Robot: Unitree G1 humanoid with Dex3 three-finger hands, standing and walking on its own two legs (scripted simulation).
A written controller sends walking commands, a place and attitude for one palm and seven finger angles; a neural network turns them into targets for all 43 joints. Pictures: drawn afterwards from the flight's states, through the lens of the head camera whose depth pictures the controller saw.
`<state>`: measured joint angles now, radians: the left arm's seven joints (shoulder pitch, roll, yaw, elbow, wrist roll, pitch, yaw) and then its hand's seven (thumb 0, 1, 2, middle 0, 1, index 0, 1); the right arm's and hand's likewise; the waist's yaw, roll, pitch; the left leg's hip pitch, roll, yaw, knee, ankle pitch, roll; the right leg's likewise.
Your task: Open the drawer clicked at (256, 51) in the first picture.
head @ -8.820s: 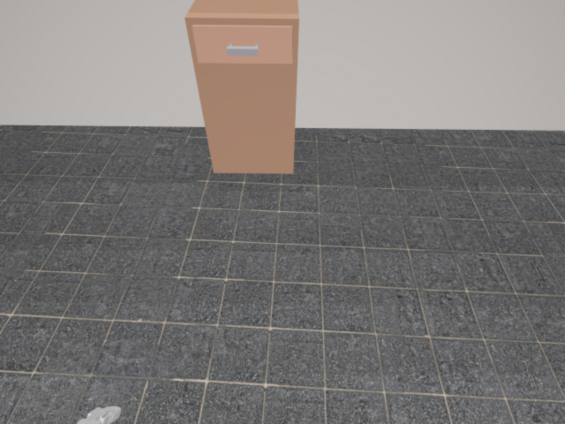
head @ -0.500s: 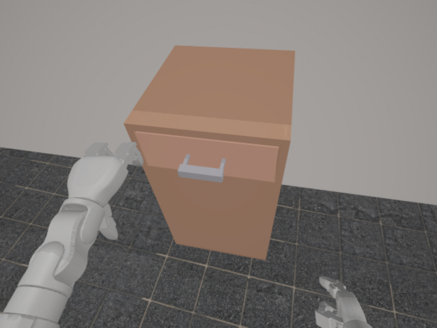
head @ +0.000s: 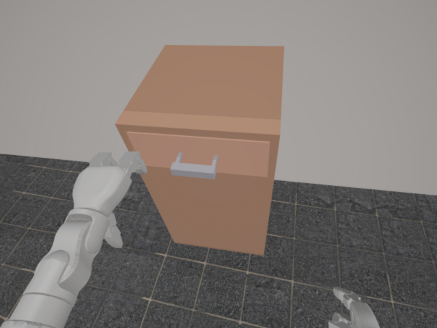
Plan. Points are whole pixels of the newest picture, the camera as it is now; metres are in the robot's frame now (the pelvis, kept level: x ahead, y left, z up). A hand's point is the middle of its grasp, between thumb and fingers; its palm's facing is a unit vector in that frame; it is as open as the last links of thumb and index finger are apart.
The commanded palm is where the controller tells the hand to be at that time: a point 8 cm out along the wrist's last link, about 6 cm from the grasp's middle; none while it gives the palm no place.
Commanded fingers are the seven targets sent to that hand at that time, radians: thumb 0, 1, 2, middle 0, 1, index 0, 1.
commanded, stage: move the hooked fingers above the handle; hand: left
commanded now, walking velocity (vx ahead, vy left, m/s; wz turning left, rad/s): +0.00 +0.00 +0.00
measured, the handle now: (195, 164) +0.53 +0.15 -0.08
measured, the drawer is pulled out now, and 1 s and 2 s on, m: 0.00 0.00 0.00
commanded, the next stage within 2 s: none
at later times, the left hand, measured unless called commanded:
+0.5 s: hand (157, 186) +0.37 +0.18 +0.03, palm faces -0.04 -0.05 -1.00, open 13.8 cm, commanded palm +0.35 +0.20 +0.09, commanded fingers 0.00 -0.50 0.30 -0.30 -1.20 -0.30 -1.20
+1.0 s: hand (185, 172) +0.44 +0.14 +0.00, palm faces -0.05 -0.05 -1.00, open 13.8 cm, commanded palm +0.42 +0.17 +0.06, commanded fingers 0.00 -0.50 0.30 -0.30 -1.20 -0.30 -1.20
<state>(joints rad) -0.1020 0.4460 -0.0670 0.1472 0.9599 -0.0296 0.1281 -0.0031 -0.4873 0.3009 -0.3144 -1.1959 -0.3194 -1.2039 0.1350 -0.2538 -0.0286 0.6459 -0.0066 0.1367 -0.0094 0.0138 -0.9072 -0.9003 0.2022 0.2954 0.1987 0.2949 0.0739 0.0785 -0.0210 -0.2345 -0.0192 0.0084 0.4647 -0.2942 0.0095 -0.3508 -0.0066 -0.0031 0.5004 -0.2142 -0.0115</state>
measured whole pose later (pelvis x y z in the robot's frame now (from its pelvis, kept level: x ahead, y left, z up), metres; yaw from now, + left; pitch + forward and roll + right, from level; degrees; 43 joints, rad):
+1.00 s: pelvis +0.00 +0.00 -0.02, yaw +0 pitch +14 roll +1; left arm -0.66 0.30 -0.16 0.88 1.10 -0.07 0.35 0.00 -0.49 0.30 -0.32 -1.20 -0.32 -1.20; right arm 0.24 -0.23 -0.06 0.70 -0.02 0.11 -0.02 0.01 -0.91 -0.90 0.20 0.30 0.20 0.30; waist -0.05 0.04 -0.09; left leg -0.52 -0.02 0.02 0.64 -0.36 0.01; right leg -0.63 0.00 0.00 0.66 -0.27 -0.02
